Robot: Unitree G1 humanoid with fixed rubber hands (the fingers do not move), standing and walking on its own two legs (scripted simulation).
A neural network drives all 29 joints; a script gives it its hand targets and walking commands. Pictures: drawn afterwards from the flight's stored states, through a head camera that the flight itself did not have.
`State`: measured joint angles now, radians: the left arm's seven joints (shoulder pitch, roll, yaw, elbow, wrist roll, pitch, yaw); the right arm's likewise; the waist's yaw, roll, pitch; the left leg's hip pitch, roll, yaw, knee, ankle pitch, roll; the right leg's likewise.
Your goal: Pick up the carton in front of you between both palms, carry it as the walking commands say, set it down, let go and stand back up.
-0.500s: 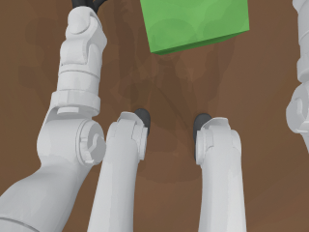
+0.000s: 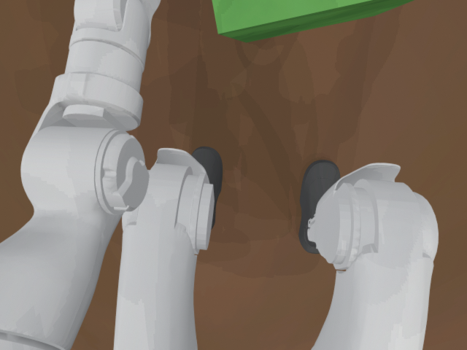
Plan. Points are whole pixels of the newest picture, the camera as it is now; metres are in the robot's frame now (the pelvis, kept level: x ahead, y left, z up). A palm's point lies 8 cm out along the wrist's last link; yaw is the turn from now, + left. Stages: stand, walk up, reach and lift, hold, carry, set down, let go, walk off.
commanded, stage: reach and lift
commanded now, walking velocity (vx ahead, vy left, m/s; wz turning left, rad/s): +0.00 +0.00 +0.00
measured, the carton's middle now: out of the picture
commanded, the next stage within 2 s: none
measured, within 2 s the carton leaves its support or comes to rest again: leaves its support in 0.70 s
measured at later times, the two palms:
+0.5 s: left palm out of the picture +0.55 +0.11 -0.17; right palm out of the picture +0.58 -0.20 -0.17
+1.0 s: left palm out of the picture +0.52 +0.10 -0.03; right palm out of the picture +0.53 -0.20 -0.03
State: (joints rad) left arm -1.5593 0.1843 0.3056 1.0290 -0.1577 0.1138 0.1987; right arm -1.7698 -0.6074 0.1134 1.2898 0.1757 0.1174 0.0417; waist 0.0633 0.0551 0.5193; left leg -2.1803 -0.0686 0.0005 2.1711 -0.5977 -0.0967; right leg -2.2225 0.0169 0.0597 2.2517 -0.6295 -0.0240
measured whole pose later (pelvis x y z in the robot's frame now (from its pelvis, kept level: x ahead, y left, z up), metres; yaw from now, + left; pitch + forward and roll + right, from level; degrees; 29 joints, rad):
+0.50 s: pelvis -0.01 +0.00 +0.00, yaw +0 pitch +33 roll +6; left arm -1.60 0.09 0.51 1.00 0.04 0.19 0.17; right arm -1.80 -0.50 0.04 1.32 0.04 0.20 0.06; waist 0.04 0.05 0.50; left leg -2.18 -0.09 -0.01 2.16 -0.58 -0.10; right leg -2.22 0.02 0.06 2.24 -0.61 -0.03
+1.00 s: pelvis -0.01 +0.01 +0.05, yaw -4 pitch +41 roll +4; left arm -1.21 -0.07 0.60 0.67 0.13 0.33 0.17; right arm -1.42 -0.27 -0.25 1.00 -0.16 0.37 0.02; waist 0.04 0.04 0.05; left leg -2.15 -0.10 -0.05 1.99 -0.56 -0.10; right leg -2.19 0.10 0.09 2.03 -0.54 0.04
